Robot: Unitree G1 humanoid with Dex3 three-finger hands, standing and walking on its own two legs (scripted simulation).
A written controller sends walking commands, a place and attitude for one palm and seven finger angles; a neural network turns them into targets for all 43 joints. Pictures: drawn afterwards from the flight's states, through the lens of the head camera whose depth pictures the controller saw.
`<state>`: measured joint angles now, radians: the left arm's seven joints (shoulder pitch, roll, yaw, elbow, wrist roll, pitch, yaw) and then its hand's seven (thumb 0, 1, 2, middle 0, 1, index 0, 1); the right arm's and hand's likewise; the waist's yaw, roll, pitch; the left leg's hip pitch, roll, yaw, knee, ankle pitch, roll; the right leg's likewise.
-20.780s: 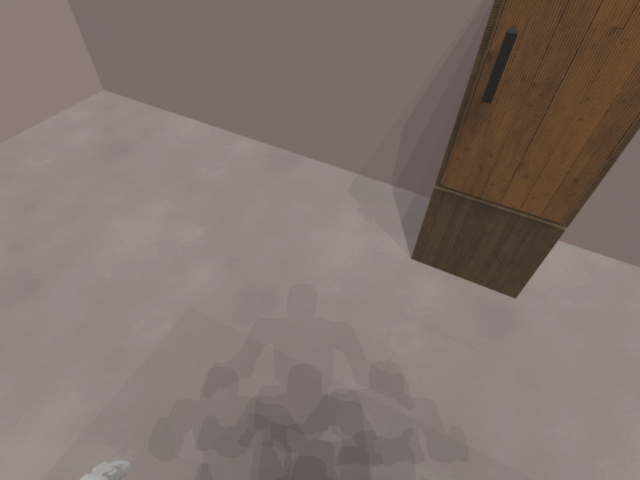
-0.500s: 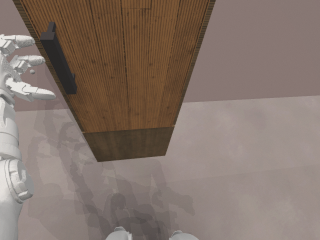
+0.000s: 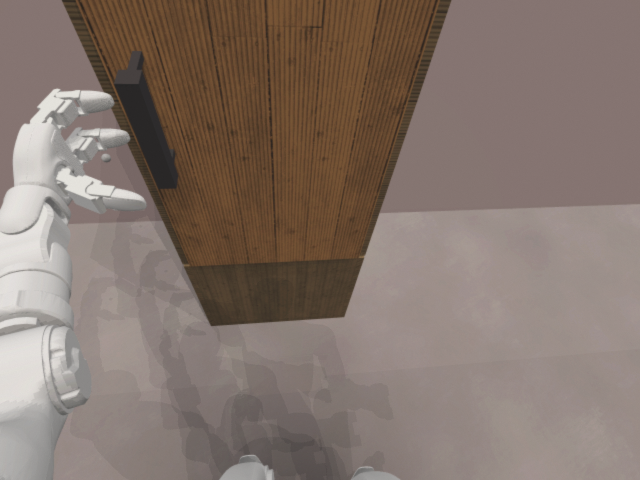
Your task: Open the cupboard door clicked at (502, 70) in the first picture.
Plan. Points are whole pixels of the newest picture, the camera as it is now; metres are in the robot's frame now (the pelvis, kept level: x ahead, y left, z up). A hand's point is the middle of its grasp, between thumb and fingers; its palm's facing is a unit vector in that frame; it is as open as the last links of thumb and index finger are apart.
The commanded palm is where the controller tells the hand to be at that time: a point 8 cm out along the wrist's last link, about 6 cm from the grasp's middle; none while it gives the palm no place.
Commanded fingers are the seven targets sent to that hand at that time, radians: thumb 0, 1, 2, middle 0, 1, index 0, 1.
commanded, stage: slide the fingers in behind the handle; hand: left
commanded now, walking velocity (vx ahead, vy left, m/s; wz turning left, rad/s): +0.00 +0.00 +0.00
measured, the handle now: (153, 125) +0.53 +0.20 +0.11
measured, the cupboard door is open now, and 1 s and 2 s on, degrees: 0 0 1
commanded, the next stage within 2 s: close the thumb around the handle in 1.40 s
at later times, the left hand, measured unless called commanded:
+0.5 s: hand (136, 152) +0.48 +0.21 +0.11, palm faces +0.06 -1.00 +0.00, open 13.9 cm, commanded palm +0.46 +0.25 +0.11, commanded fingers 0.00 -0.50 0.30 -0.30 -1.20 -0.30 -1.20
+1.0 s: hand (168, 155) +0.48 +0.17 +0.11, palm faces +0.06 -1.00 +0.01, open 14.0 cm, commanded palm +0.45 +0.22 +0.11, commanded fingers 0.00 -0.50 0.30 -0.30 -1.20 -0.30 -1.20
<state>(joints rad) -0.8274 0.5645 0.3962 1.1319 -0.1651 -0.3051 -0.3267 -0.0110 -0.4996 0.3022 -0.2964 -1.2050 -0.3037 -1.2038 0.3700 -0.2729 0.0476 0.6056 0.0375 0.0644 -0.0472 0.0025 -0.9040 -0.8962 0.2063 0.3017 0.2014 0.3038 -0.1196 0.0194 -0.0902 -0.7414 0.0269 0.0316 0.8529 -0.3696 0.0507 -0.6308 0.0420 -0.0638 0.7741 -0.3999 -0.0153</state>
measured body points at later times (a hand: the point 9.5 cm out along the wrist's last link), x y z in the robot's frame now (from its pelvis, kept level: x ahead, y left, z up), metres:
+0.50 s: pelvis +0.00 +0.00 +0.00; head +0.08 +0.02 +0.44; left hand +0.47 +0.26 +0.11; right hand +0.01 -0.26 -0.11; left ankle +0.02 +0.08 -0.70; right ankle -0.02 -0.12 -0.70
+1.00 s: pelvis +0.00 -0.01 +0.00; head +0.07 +0.01 +0.44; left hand +0.47 +0.23 +0.11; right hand +0.03 -0.27 -0.12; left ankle +0.02 +0.08 -0.70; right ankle -0.02 -0.12 -0.70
